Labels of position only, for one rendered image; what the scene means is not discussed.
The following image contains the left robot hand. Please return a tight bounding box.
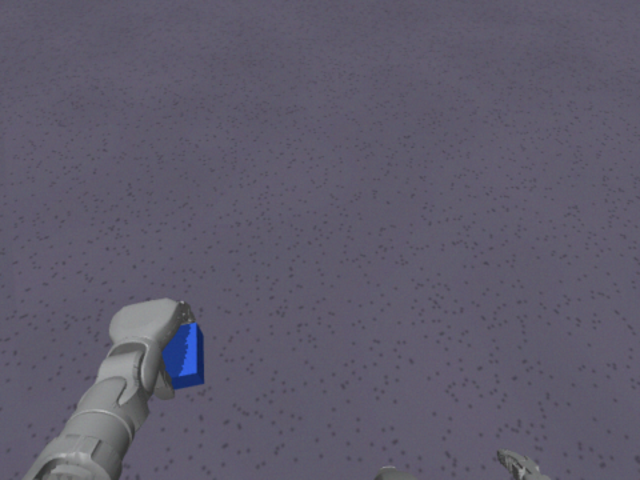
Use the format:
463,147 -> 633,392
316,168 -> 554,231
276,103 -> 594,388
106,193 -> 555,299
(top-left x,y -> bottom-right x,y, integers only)
109,298 -> 196,400

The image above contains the left robot arm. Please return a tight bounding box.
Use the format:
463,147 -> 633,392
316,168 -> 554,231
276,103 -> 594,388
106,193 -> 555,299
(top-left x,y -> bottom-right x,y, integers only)
22,337 -> 163,480

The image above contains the right robot hand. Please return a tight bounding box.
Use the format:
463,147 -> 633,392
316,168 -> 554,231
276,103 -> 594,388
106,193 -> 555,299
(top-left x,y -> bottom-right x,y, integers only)
497,448 -> 551,480

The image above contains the small box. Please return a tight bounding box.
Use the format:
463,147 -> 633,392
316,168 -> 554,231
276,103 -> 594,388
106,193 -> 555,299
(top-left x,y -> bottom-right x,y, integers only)
162,322 -> 204,390

